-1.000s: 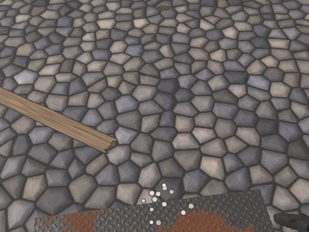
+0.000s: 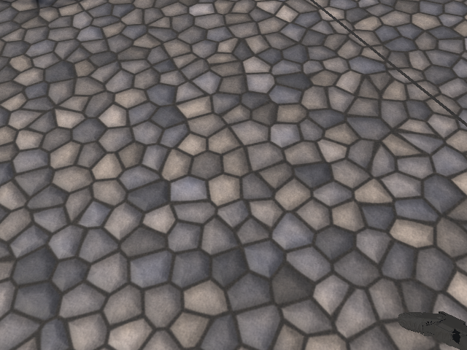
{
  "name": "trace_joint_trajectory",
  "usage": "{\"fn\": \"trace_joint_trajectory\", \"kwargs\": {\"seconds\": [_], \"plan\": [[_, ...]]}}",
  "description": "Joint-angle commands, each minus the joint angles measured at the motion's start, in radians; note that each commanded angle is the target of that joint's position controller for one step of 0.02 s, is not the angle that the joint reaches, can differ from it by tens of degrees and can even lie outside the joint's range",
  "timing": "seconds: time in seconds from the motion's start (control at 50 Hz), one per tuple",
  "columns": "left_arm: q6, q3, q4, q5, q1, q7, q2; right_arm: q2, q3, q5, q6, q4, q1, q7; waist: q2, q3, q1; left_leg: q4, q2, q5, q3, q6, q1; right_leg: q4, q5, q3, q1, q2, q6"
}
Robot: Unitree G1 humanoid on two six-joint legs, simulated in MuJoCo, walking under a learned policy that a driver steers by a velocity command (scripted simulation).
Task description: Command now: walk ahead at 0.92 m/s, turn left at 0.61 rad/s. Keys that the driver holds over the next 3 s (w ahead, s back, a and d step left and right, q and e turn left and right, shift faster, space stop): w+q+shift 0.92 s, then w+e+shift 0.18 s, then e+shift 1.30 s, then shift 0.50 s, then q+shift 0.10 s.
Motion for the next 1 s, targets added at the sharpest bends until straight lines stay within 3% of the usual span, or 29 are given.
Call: {"fn": "trace_joint_trajectory", "kwargs": {"seconds": [0.02, 0.04, 0.06, 0.08, 0.1, 0.12, 0.16, 0.22, 0.28, 0.36, 0.38, 0.42, 0.44, 0.46, 0.48, 0.5, 0.52, 0.54, 0.62, 0.68, 0.78, 0.84, 0.88, 0.9, 0.92, 0.94, 0.96, 0.98, 1.0], "plan": [[-0.013, 0.027, -0.116, 0.038, -0.116, 0.009, 0.127, -0.243, -0.093, 0.007, 0.037, 0.067, 0.559, -0.043, 0.08, -0.285, -0.296, 0.169, 0.071, -0.223, -0.216, 0.131, 0.941, 1.026, 0.845, 0.017, -0.668, -0.117, 0.023], [-0.056, -0.014, -0.173, -0.039, 0.002, -0.021, 0.005, -0.28, -0.103, -0.012, 0.02, 0.049, 0.507, -0.043, 0.361, -0.443, -0.159, -0.058, 0.34, -0.732, -0.906, 0.379, 1.219, 1.402, -0.044, 0.201, -1.098, 0.076, 0.093], [-0.101, -0.005, -0.2, -0.069, -0.147, -0.044, 0.122, -0.195, -0.095, -0.026, 0.018, 0.029, 0.492, -0.058, 0.139, -0.417, -0.236, -0.275, 0.328, -0.918, -1.054, 0.299, 1.136, 1.343, 0.097, 0.301, -1.147, 0.041, 0.015], [-0.122, -0.001, -0.242, -0.092, -0.238, -0.05, 0.134, -0.19, -0.088, -0.046, 0.009, 0.019, 0.445, -0.065, 0.053, -0.248, -0.19, -0.319, 0.318, -0.815, -0.981, 0.25, 0.959, 1.254, 0.141, 0.303, -1.153, 0.0, -0.012], [-0.131, -0.011, -0.245, -0.068, -0.267, -0.048, 0.111, -0.166, -0.08, -0.049, -0.001, 0.009, 0.381, -0.058, -0.113, -0.137, -0.121, -0.347, 0.283, -0.69, -0.906, 0.226, 0.744, 1.147, 0.173, 0.294, -1.085, -0.035, -0.029], [-0.128, -0.011, -0.235, -0.043, -0.249, -0.043, 0.093, -0.152, -0.075, -0.052, -0.008, -0.01, 0.311, -0.061, -0.123, -0.084, -0.063, -0.349, 0.229, -0.587, -0.818, 0.233, 0.585, 1.062, 0.192, 0.304, -1.017, -0.061, -0.024], [-0.1, -0.009, -0.215, -0.026, -0.197, -0.041, 0.092, -0.12, -0.065, -0.049, -0.002, -0.032, 0.23, -0.07, -0.042, 0.004, 0.008, -0.389, 0.144, -0.479, -0.685, 0.243, 0.387, 0.967, 0.197, 0.289, -0.955, -0.097, 0.005], [-0.084, -0.02, -0.271, 0.002, -0.305, -0.034, 0.071, -0.119, -0.062, -0.02, 0.0, -0.024, 0.228, -0.092, -0.018, 0.099, -0.006, -0.42, 0.073, -0.347, -0.535, 0.22, 0.129, 0.7, 0.315, 0.202, -0.871, -0.098, 0.07], [-0.092, -0.03, -0.323, -0.006, -0.45, -0.04, 0.022, -0.157, -0.078, 0.0, 0.003, 0.005, 0.282, -0.108, 0.03, 0.072, -0.091, -0.392, 0.022, -0.347, -0.472, 0.137, 0.008, 0.387, 0.623, 0.158, -0.627, -0.032, 0.103], [-0.094, 0.01, -0.33, -0.067, -0.478, -0.032, 0.094, -0.146, -0.083, 0.011, 0.022, 0.036, 0.341, -0.118, 0.092, 0.018, -0.114, -0.247, 0.067, -0.402, -0.586, 0.077, 0.294, 0.209, 0.605, 0.25, -0.622, -0.022, 0.124], [-0.098, 0.022, -0.325, -0.074, -0.453, -0.031, 0.111, -0.143, -0.084, 0.006, 0.031, 0.041, 0.346, -0.118, 0.105, -0.001, -0.096, -0.186, 0.088, -0.342, -0.608, 0.063, 0.36, 0.197, 0.545, 0.251, -0.608, -0.024, 0.112], [-0.098, 0.07, -0.275, -0.086, -0.162, -0.025, 0.171, -0.124, -0.073, -0.029, 0.042, 0.028, 0.312, -0.101, 0.105, -0.189, 0.078, 0.171, 0.06, -0.071, -0.548, -0.008, 0.383, 0.26, 0.392, 0.23, -0.318, -0.059, 0.058], [-0.085, 0.083, -0.241, -0.076, 0.066, -0.014, 0.219, -0.017, -0.037, -0.064, 0.04, -0.002, 0.327, -0.094, -0.03, -0.381, 0.143, 0.54, 0.021, -0.261, -0.46, -0.032, 0.21, 0.31, 0.125, 0.43, 0.005, -0.238, 0.012], [-0.081, 0.094, -0.208, -0.03, 0.058, -0.036, 0.312, 0.069, -0.002, 0.018, 0.022, -0.062, 0.493, -0.086, -0.577, -0.497, 0.004, 0.878, -0.047, -0.595, -0.353, -0.066, -0.137, 0.022, -0.318, 1.102, 0.214, -0.486, -0.176], [-0.072, 0.085, -0.242, -0.033, -0.023, -0.038, 0.211, -0.035, -0.01, 0.042, 0.03, -0.034, 0.428, -0.099, -0.407, -0.354, 0.04, 0.97, 0.064, -0.479, -0.311, -0.075, -0.253, -0.045, -0.506, 1.133, 0.097, -0.457, -0.154], [-0.064, 0.07, -0.243, -0.034, -0.058, -0.03, 0.141, -0.106, -0.026, 0.018, 0.037, -0.042, 0.298, -0.099, -0.241, -0.21, 0.073, 0.969, 0.091, -0.409, -0.268, -0.075, -0.272, -0.024, -0.323, 0.91, -0.023, -0.405, -0.115], [-0.056, 0.065, -0.221, -0.022, -0.071, -0.029, 0.124, -0.114, -0.031, -0.009, 0.043, -0.054, 0.224, -0.096, -0.063, -0.129, 0.069, 0.926, 0.131, -0.376, -0.249, -0.073, -0.236, -0.007, -0.094, 0.728, -0.144, -0.361, -0.097], [-0.055, 0.06, -0.199, -0.015, -0.089, -0.027, 0.108, -0.106, -0.036, -0.029, 0.044, -0.078, 0.165, -0.091, -0.037, -0.06, 0.053, 0.862, 0.163, -0.347, -0.25, -0.069, -0.215, -0.011, 0.059, 0.603, -0.244, -0.322, -0.097], [-0.064, 0.045, -0.129, -0.042, -0.129, -0.035, 0.037, -0.038, -0.028, 0.0, 0.082, -0.111, 0.152, -0.071, -0.096, 0.021, -0.018, 0.792, 0.234, -0.321, -0.234, -0.057, -0.206, -0.073, 0.279, 0.33, -0.373, -0.279, -0.084], [-0.067, 0.055, -0.109, -0.03, -0.161, -0.032, 0.075, -0.034, -0.021, -0.011, 0.081, -0.132, 0.11, -0.059, -0.055, 0.074, -0.043, 0.694, 0.238, -0.185, -0.223, -0.076, -0.243, -0.128, 0.409, 0.174, -0.419, -0.274, -0.089], [-0.065, 0.065, -0.058, -0.026, -0.091, -0.022, 0.144, -0.034, -0.012, -0.014, 0.056, -0.167, -0.071, -0.019, 0.013, 0.157, 0.015, 0.353, 0.188, 0.019, -0.077, -0.043, -0.183, -0.175, 0.665, -0.048, -0.356, -0.238, -0.027], [-0.045, 0.078, -0.036, -0.024, -0.048, -0.007, 0.222, -0.088, -0.038, -0.007, 0.042, -0.174, -0.086, -0.004, -0.066, 0.071, -0.027, 0.229, 0.042, -0.019, 0.074, 0.01, 0.047, -0.028, 1.392, -0.121, -0.264, -0.232, 0.02], [-0.02, 0.091, -0.054, -0.029, -0.095, 0.006, 0.272, -0.164, -0.083, 0.007, 0.059, -0.123, 0.162, -0.011, -0.161, -0.072, -0.188, 0.253, -0.015, -0.142, 0.077, 0.057, 0.328, 0.303, 1.752, -0.118, -0.272, -0.272, 0.009], [-0.021, 0.091, -0.089, -0.032, -0.162, 0.001, 0.267, -0.238, -0.125, 0.004, 0.073, -0.051, 0.428, -0.024, -0.144, -0.185, -0.315, 0.2, -0.006, -0.132, 0.0, 0.109, 0.668, 0.594, 1.68, -0.089, -0.439, -0.26, -0.005], [-0.039, 0.068, -0.097, -0.039, -0.189, -0.007, 0.177, -0.256, -0.136, 0.013, 0.086, 0.009, 0.551, -0.049, 0.034, -0.162, -0.334, 0.089, 0.062, -0.099, -0.147, 0.15, 0.914, 1.001, 0.714, -0.082, -0.713, -0.104, 0.024], [-0.081, 0.007, -0.14, -0.018, -0.039, -0.024, -0.004, -0.284, -0.113, -0.02, 0.073, -0.031, 0.435, -0.053, 0.355, -0.244, -0.123, 0.094, 0.215, -0.089, -0.558, 0.264, 1.085, 1.351, -0.097, 0.068, -1.036, 0.016, 0.023], [-0.121, 0.006, -0.177, -0.074, -0.055, -0.037, 0.076, -0.215, -0.102, -0.05, 0.056, -0.068, 0.416, -0.06, 0.236, -0.443, -0.156, -0.205, 0.383, -0.596, -0.941, 0.371, 1.134, 1.361, -0.011, 0.252, -1.156, -0.001, -0.009], [-0.125, 0.02, -0.167, -0.114, -0.164, -0.034, 0.135, -0.164, -0.094, -0.05, 0.037, -0.036, 0.438, -0.058, 0.032, -0.267, -0.181, -0.328, 0.38, -0.723, -0.928, 0.296, 0.96, 1.272, 0.088, 0.238, -1.176, -0.051, -0.029], [-0.117, 0.018, -0.18, -0.113, -0.206, -0.026, 0.119, -0.15, -0.083, -0.047, 0.017, -0.031, 0.353, -0.053, -0.091, -0.112, -0.116, -0.352, 0.367, -0.664, -0.84, 0.253, 0.748, 1.174, 0.158, 0.226, -1.156, -0.096, -0.031]]}}
Next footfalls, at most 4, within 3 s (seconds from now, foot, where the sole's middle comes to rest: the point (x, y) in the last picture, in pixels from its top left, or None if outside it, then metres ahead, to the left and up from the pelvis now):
0.44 right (296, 276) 0.64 -0.10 -0.73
0.92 left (158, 218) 0.83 0.34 -0.73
1.34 right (109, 131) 1.20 0.58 -0.73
1.86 left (55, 137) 1.17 0.78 -0.73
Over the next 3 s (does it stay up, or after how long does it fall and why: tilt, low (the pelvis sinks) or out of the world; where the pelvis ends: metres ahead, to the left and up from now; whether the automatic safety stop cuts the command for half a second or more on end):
stays up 1.14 0.63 0.04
